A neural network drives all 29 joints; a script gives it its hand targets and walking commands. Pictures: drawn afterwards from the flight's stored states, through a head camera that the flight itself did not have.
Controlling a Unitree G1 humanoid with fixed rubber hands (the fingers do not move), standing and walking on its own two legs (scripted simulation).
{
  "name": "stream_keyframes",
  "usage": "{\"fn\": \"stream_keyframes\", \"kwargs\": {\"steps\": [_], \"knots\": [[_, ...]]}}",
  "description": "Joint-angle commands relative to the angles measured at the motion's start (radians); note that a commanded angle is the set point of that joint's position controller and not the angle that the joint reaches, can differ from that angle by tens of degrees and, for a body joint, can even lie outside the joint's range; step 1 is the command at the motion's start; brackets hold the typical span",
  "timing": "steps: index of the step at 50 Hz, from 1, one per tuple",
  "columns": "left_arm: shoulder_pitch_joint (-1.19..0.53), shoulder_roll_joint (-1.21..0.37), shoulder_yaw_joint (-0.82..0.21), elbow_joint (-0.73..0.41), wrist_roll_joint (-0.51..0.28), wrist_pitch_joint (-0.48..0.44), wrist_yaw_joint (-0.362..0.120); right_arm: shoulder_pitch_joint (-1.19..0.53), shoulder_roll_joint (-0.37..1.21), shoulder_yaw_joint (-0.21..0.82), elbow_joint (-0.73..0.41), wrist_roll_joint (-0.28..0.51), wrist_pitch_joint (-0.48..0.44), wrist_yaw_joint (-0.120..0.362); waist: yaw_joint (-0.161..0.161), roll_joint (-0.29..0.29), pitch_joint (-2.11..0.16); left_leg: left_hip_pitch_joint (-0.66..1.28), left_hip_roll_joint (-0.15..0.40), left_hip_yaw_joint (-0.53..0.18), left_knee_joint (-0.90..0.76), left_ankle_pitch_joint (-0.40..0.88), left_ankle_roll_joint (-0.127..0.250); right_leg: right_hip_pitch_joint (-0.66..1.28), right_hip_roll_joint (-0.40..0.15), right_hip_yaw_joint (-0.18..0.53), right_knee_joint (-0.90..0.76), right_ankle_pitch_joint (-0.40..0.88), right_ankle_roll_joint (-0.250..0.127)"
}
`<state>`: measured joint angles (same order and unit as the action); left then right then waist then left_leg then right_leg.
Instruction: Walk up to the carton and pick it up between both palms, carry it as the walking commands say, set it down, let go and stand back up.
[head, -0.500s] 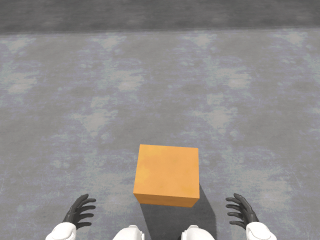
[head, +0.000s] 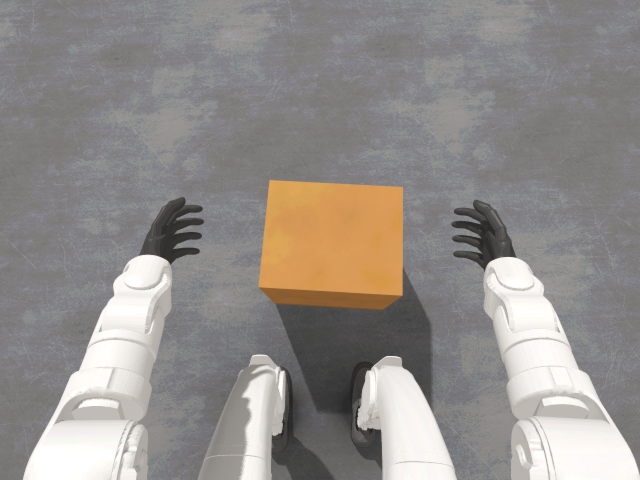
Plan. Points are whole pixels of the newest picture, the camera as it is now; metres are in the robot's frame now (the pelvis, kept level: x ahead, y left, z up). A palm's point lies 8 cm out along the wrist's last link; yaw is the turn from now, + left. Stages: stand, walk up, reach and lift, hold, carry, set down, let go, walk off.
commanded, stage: reach and lift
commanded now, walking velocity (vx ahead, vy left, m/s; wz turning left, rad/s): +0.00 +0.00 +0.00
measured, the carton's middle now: (331, 252) +0.50 +0.00 -0.54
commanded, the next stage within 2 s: none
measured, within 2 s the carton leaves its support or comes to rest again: neither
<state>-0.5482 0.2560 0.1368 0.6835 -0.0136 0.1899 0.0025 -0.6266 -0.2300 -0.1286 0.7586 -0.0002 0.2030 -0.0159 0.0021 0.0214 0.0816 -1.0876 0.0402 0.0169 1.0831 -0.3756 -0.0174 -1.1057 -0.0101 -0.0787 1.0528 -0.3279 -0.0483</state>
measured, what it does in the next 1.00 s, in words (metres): lowers itself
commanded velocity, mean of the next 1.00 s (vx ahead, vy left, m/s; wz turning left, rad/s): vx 0.00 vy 0.00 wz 0.00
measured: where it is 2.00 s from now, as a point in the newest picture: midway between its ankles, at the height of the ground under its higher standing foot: (320, 422)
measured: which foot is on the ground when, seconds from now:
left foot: down 0.00-1.00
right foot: down 0.00-1.00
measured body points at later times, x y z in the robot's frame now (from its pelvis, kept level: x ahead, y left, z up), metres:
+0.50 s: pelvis +0.01 +0.00 -0.03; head +0.33 -0.01 +0.29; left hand +0.51 +0.22 -0.15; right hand +0.51 -0.21 -0.16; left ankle +0.07 +0.13 -0.65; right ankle +0.09 -0.09 -0.65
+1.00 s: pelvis -0.05 -0.01 -0.16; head +0.30 -0.02 +0.13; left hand +0.49 +0.22 -0.28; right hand +0.50 -0.22 -0.30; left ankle +0.07 +0.13 -0.65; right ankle +0.09 -0.10 -0.65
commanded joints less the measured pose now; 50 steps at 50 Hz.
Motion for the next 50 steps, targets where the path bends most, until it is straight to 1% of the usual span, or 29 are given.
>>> {"fn": "stream_keyframes", "kwargs": {"steps": [1,4,5,7,9,12,15,18,21,23,27,30,32,34,36,39,41,43,45,48,50], "knots": [[-0.454,0.207,0.104,0.077,-0.071,0.005,0.008,-0.416,-0.299,-0.200,-0.009,-0.006,-0.018,0.002,-0.065,-0.040,-0.618,0.038,-0.054,0.004,-0.103,-0.047,0.004,0.233,0.029,0.085,-0.071,-0.018,0.063],[-0.495,0.235,0.147,0.108,-0.065,-0.017,0.007,-0.494,-0.289,-0.199,-0.027,0.008,-0.043,-0.013,-0.034,-0.069,-0.749,-0.008,-0.071,0.019,-0.075,0.042,0.012,0.308,0.029,0.098,-0.040,0.101,0.072],[-0.509,0.249,0.160,0.106,-0.061,-0.029,0.007,-0.511,-0.285,-0.198,-0.033,0.015,-0.052,-0.018,-0.026,-0.071,-0.801,-0.021,-0.078,0.025,-0.067,0.078,0.014,0.341,0.031,0.104,-0.029,0.155,0.074],[-0.541,0.274,0.175,0.085,-0.055,-0.051,0.006,-0.531,-0.280,-0.203,-0.041,0.026,-0.065,-0.027,-0.022,-0.060,-0.903,-0.044,-0.089,0.034,-0.054,0.143,0.015,0.404,0.034,0.116,-0.008,0.265,0.074],[-0.579,0.293,0.181,0.056,-0.048,-0.070,0.005,-0.547,-0.283,-0.211,-0.050,0.033,-0.077,-0.034,-0.027,-0.036,-0.989,-0.056,-0.097,0.040,-0.041,0.208,0.016,0.440,0.038,0.126,0.006,0.363,0.072],[-0.658,0.314,0.179,0.014,-0.056,-0.093,0.003,-0.591,-0.298,-0.226,-0.059,0.040,-0.094,-0.043,-0.042,-0.005,-1.073,-0.074,-0.104,0.040,-0.023,0.283,0.017,0.445,0.042,0.133,0.024,0.460,0.066],[-0.734,0.320,0.164,-0.008,-0.087,-0.108,0.001,-0.644,-0.309,-0.232,-0.049,0.044,-0.102,-0.047,-0.060,-0.001,-1.127,-0.107,-0.107,0.035,-0.010,0.331,0.019,0.436,0.043,0.139,0.040,0.524,0.060],[-0.744,0.308,0.150,0.035,-0.113,-0.113,-0.005,-0.654,-0.310,-0.238,0.000,0.047,-0.106,-0.043,-0.074,0.003,-1.147,-0.140,-0.106,0.027,0.004,0.350,0.020,0.393,0.041,0.142,0.055,0.548,0.056],[-0.719,0.297,0.153,0.079,-0.112,-0.113,-0.009,-0.644,-0.312,-0.253,0.027,0.042,-0.111,-0.034,-0.075,0.008,-1.180,-0.142,-0.103,0.017,0.018,0.390,0.019,0.348,0.042,0.141,0.074,0.584,0.055],[-0.678,0.289,0.166,0.077,-0.099,-0.115,-0.010,-0.615,-0.314,-0.268,0.011,0.031,-0.118,-0.025,-0.076,0.005,-1.241,-0.123,-0.102,0.010,0.031,0.454,0.019,0.353,0.045,0.138,0.096,0.650,0.053],[-0.619,0.281,0.196,-0.002,-0.080,-0.127,-0.005,-0.582,-0.334,-0.293,-0.096,0.019,-0.139,-0.008,-0.071,-0.013,-1.387,-0.085,-0.105,-0.002,0.060,0.590,0.021,0.394,0.053,0.135,0.143,0.794,0.046],[-0.623,0.265,0.194,-0.044,-0.089,-0.139,0.000,-0.582,-0.344,-0.300,-0.120,0.018,-0.154,0.002,-0.075,-0.016,-1.389,-0.127,-0.104,-0.011,0.090,0.612,0.018,0.349,0.054,0.134,0.181,0.813,0.040],[-0.638,0.258,0.186,-0.045,-0.093,-0.143,0.000,-0.595,-0.344,-0.300,-0.106,0.021,-0.160,0.006,-0.072,-0.005,-1.356,-0.170,-0.103,-0.012,0.113,0.580,0.015,0.292,0.052,0.132,0.205,0.777,0.036],[-0.666,0.261,0.180,-0.023,-0.093,-0.141,0.000,-0.617,-0.344,-0.299,-0.067,0.023,-0.159,0.007,-0.067,0.009,-1.296,-0.219,-0.099,-0.011,0.140,0.508,0.012,0.212,0.050,0.127,0.230,0.691,0.034],[-0.709,0.271,0.179,0.016,-0.089,-0.134,0.000,-0.650,-0.340,-0.295,-0.003,0.025,-0.153,0.007,-0.059,0.016,-1.211,-0.283,-0.094,-0.010,0.175,0.402,0.009,0.108,0.047,0.123,0.262,0.564,0.036],[-0.806,0.295,0.183,0.069,-0.086,-0.116,0.005,-0.736,-0.345,-0.284,0.080,0.033,-0.138,0.003,-0.052,0.023,-1.086,-0.382,-0.086,-0.007,0.239,0.212,0.006,-0.055,0.046,0.118,0.318,0.333,0.037],[-0.886,0.325,0.173,0.071,-0.098,-0.101,0.009,-0.809,-0.359,-0.267,0.078,0.051,-0.121,-0.005,-0.056,0.015,-1.072,-0.418,-0.083,0.000,0.291,0.091,0.005,-0.111,0.044,0.115,0.356,0.184,0.036],[-0.955,0.364,0.159,0.087,-0.119,-0.082,0.014,-0.882,-0.382,-0.247,0.067,0.072,-0.103,-0.020,-0.063,-0.006,-1.078,-0.470,-0.083,0.010,0.346,-0.015,0.005,-0.119,0.039,0.123,0.398,0.057,0.035],[-1.001,0.405,0.147,0.120,-0.138,-0.061,0.016,-0.934,-0.399,-0.221,0.060,0.092,-0.079,-0.037,-0.061,-0.033,-1.096,-0.528,-0.085,0.024,0.396,-0.091,0.007,-0.093,0.032,0.146,0.432,-0.051,0.038],[-1.023,0.445,0.116,0.156,-0.155,-0.034,0.017,-0.957,-0.412,-0.180,0.053,0.120,-0.046,-0.063,-0.051,-0.047,-1.169,-0.560,-0.081,0.044,0.463,-0.133,0.010,-0.038,0.026,0.174,0.472,-0.148,0.043],[-1.019,0.453,0.093,0.175,-0.171,-0.021,0.016,-0.958,-0.419,-0.152,0.052,0.139,-0.030,-0.078,-0.048,-0.053,-1.207,-0.579,-0.079,0.054,0.506,-0.142,0.011,-0.010,0.023,0.182,0.501,-0.169,0.046]]}}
